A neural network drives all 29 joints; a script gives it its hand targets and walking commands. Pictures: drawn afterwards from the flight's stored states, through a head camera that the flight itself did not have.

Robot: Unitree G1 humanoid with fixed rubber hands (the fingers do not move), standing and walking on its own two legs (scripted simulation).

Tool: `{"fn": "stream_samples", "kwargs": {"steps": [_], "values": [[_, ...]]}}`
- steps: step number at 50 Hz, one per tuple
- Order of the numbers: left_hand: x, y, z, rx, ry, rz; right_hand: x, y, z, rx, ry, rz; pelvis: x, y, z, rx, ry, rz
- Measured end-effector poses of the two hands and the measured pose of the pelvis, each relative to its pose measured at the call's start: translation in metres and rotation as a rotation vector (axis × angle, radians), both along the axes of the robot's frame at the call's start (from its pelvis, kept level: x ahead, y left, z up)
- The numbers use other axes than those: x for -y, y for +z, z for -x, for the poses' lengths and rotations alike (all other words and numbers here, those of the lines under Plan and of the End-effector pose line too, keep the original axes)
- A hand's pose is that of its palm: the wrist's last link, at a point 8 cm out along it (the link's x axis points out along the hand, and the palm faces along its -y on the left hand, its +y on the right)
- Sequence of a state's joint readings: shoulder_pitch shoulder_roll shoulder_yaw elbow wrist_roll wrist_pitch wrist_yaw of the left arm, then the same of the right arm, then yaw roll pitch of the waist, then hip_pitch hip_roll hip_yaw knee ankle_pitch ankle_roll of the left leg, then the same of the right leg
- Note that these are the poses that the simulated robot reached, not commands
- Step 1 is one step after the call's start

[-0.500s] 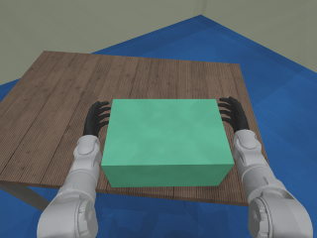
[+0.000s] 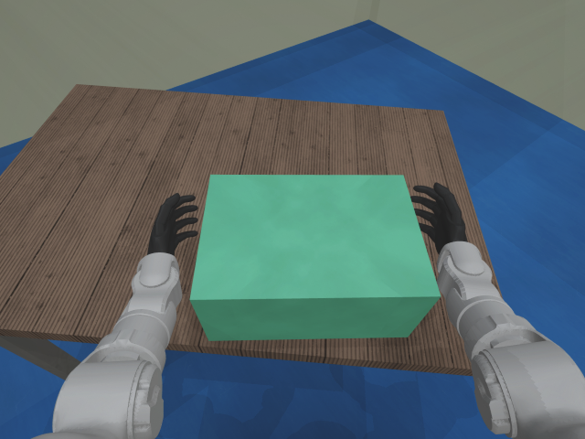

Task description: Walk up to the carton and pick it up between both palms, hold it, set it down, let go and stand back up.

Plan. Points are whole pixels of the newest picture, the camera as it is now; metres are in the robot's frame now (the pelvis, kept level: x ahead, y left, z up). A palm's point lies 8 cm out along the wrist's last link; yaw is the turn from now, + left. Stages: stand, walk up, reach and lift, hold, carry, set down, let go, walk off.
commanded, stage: set down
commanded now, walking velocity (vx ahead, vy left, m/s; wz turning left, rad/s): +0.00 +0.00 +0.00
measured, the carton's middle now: (308, 255) +0.38 +0.02 +0.01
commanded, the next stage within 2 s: none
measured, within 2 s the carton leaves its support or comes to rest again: neither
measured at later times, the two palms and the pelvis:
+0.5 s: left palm (140, 284) +0.29 +0.24 +0.04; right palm (499, 290) +0.32 -0.24 +0.05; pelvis -0.02 -0.01 +0.00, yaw +0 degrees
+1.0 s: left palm (108, 319) +0.24 +0.25 +0.06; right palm (505, 343) +0.25 -0.22 +0.04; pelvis -0.02 -0.01 +0.01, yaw +1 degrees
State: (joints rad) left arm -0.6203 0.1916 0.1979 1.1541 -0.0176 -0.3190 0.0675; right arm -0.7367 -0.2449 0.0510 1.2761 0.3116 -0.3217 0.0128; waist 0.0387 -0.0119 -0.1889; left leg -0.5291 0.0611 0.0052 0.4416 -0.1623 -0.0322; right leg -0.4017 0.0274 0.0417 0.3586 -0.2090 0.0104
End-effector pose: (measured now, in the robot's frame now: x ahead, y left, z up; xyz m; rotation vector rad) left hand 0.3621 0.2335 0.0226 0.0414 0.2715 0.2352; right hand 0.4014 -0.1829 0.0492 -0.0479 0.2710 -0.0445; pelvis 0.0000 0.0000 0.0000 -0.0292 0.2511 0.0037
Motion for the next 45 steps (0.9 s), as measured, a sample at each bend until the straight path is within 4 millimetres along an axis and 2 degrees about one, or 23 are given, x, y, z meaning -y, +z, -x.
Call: {"fn": "stream_samples", "kwargs": {"steps": [5,12,20,26,32,35,42,45], "values": [[-0.006,0.001,0.002,-0.008,-0.001,-0.004,0.007,-0.002,0.005,-0.003,-0.004,0.001,0.0,0.0,0.001,0.003,0.0,0.0],[-0.008,0.007,0.008,0.021,-0.017,-0.009,0.032,-0.014,0.024,-0.022,-0.036,0.015,0.0,0.0,0.003,0.005,0.0,0.0],[-0.01,0.011,0.043,0.014,-0.018,-0.028,0.053,-0.014,0.061,0.03,-0.016,0.013,0.008,0.003,0.009,0.068,0.003,-0.01],[-0.008,0.015,0.071,-0.011,-0.009,-0.029,0.052,0.0,0.081,0.064,0.018,-0.014,0.013,0.004,0.018,0.13,0.005,-0.017],[-0.013,0.03,0.084,0.024,-0.001,-0.029,0.045,0.014,0.094,0.069,0.043,-0.028,0.013,0.005,0.026,0.17,0.006,-0.017],[-0.016,0.033,0.089,0.024,0.003,-0.028,0.045,0.009,0.103,0.036,0.041,-0.031,0.012,0.005,0.028,0.183,0.007,-0.017],[-0.022,0.02,0.113,-0.021,0.019,-0.034,0.048,-0.018,0.135,-0.047,0.035,-0.037,0.011,0.005,0.026,0.192,0.008,-0.021],[-0.023,0.02,0.12,-0.02,0.033,-0.034,0.047,-0.02,0.144,-0.042,0.043,-0.043,0.011,0.005,0.025,0.191,0.008,-0.022]]}}
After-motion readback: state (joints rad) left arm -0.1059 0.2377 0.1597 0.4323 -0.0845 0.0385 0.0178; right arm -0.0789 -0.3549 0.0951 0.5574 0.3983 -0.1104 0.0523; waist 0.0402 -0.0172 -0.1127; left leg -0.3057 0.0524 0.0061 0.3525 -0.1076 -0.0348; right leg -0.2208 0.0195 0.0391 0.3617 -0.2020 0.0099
